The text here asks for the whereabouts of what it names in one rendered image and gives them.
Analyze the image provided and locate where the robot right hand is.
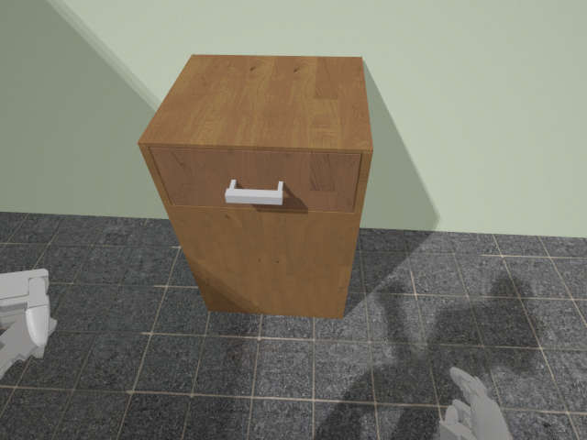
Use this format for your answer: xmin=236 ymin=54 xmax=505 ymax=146
xmin=439 ymin=367 xmax=511 ymax=440

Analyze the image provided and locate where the robot left hand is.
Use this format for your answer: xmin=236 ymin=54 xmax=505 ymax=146
xmin=0 ymin=269 xmax=57 ymax=379

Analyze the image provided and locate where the handle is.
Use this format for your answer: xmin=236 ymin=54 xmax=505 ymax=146
xmin=225 ymin=180 xmax=283 ymax=205

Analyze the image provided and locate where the drawer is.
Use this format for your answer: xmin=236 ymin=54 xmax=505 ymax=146
xmin=150 ymin=147 xmax=360 ymax=212

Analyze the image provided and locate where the cabinet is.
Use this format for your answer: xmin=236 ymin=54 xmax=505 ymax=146
xmin=138 ymin=54 xmax=373 ymax=319

